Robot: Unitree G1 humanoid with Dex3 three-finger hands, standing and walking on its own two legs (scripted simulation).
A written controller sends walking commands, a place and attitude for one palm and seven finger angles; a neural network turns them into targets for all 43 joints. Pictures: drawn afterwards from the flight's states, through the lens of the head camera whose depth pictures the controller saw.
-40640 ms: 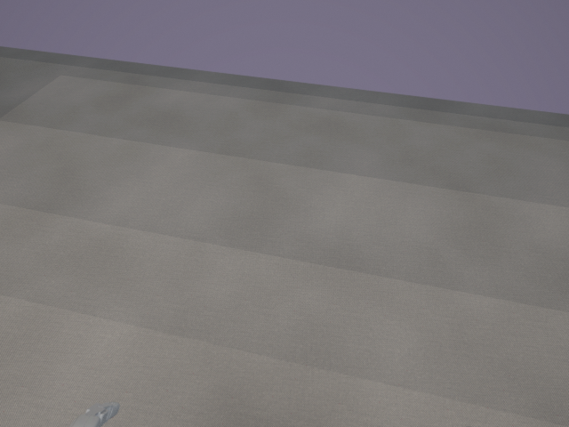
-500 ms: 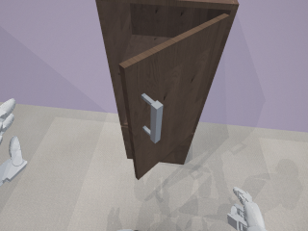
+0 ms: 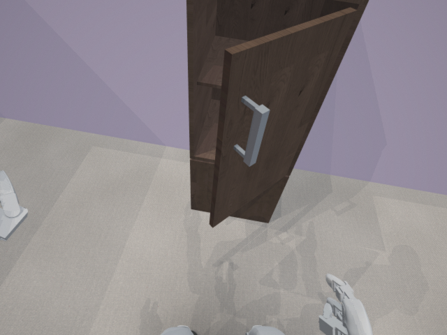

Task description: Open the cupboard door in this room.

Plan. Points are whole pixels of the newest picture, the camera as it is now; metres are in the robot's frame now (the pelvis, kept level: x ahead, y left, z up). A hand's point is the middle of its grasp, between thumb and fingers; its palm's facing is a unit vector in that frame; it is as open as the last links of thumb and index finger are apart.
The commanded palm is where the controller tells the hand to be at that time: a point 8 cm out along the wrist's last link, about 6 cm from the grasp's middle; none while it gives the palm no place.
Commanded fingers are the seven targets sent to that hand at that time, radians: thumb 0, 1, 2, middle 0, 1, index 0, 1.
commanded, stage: stop stepping back and stand still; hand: left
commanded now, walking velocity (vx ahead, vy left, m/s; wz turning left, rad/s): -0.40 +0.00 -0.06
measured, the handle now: (248, 132) +0.48 -0.01 +0.09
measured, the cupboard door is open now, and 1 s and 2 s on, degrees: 49 49 49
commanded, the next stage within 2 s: let the arm hang, fingers relaxed in 1.26 s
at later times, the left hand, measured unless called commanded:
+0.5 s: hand (10, 285) +0.14 +0.24 +0.17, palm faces +0.44 -0.82 -0.36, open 7.4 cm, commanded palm +0.08 +0.28 +0.18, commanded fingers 0.00 0.90 0.90 -0.20 -0.30 -0.20 -0.30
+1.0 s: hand out of the picture +0.09 +0.24 +0.16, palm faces +0.33 -0.83 -0.45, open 7.4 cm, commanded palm +0.03 +0.29 +0.18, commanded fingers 0.00 0.90 0.90 -0.20 -0.30 -0.20 -0.30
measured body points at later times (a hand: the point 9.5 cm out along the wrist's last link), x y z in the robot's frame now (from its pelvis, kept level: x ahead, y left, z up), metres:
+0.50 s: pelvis -0.08 -0.01 +0.00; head -0.11 -0.02 +0.45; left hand +0.11 +0.28 +0.19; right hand +0.04 -0.28 -0.09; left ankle -0.03 +0.09 -0.73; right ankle -0.16 -0.10 -0.73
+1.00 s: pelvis -0.13 +0.00 +0.01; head -0.12 +0.01 +0.46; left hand +0.07 +0.29 +0.19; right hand +0.02 -0.22 -0.08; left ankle -0.05 +0.09 -0.73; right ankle -0.16 -0.10 -0.73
